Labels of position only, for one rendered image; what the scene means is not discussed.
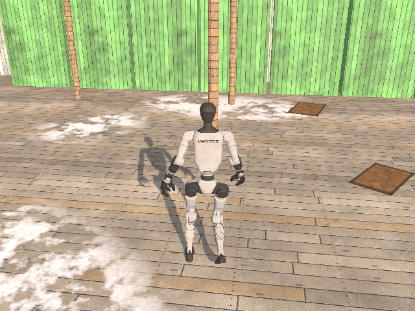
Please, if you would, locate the robot left upper arm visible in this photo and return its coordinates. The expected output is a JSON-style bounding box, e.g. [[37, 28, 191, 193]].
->
[[173, 130, 195, 166]]

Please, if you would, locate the right robot shin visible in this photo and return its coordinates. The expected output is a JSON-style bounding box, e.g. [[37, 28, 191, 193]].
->
[[213, 214, 224, 257]]

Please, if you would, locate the robot right upper arm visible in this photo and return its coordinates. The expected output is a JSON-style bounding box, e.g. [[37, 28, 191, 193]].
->
[[221, 130, 240, 165]]

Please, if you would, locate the humanoid robot head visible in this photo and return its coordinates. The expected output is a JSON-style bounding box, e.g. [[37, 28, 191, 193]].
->
[[197, 102, 219, 133]]

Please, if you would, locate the robot left forearm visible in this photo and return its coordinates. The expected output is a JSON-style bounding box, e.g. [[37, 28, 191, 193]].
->
[[163, 156, 179, 183]]

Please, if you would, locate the robot right forearm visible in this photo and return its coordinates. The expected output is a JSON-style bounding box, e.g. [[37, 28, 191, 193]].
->
[[233, 155, 244, 177]]

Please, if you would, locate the left robot hand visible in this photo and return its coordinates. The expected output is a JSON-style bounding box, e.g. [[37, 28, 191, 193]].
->
[[160, 181, 175, 197]]

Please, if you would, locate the right robot hand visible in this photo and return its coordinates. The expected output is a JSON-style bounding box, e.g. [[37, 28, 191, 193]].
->
[[230, 174, 245, 186]]

